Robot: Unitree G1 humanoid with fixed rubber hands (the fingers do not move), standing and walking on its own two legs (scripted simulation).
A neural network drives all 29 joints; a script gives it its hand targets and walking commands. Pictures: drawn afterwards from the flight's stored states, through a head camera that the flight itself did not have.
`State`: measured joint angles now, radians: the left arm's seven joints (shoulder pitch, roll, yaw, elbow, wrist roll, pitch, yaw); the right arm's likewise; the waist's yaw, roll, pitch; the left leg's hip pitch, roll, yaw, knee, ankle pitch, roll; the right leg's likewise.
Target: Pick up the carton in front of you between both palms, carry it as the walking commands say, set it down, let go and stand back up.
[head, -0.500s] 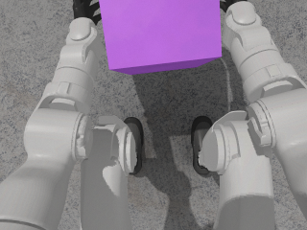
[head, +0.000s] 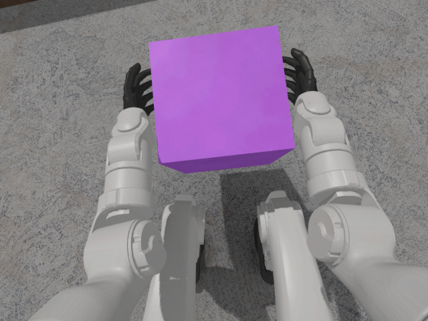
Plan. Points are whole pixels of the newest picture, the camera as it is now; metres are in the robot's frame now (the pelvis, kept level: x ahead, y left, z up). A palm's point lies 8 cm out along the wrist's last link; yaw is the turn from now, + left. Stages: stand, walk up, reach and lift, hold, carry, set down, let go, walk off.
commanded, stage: reach and lift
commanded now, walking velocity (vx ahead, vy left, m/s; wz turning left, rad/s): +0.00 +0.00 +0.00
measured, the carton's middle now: (221, 115) +0.48 +0.01 -0.14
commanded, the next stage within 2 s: none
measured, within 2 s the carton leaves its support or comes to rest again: neither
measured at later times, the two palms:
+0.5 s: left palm (95, 86) +0.44 +0.15 +0.10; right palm (355, 69) +0.44 -0.14 +0.09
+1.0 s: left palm out of the picture +0.41 +0.15 +0.25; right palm out of the picture +0.40 -0.15 +0.25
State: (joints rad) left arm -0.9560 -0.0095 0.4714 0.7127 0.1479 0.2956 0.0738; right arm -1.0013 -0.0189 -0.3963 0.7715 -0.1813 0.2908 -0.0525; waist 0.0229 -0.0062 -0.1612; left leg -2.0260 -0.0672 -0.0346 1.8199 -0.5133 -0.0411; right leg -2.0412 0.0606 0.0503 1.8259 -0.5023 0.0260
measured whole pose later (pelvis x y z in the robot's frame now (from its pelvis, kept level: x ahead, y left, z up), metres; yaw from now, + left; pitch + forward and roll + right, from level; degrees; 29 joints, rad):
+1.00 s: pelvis +0.09 +0.00 +0.26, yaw -1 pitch +11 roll +0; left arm -0.33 -0.14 0.31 0.50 0.19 0.40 0.04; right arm -0.33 0.14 -0.30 0.50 -0.20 0.40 -0.03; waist 0.01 0.00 -0.14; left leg -0.63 -0.04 -0.06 0.78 -0.35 -0.01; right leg -0.64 0.03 0.07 0.78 -0.34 0.01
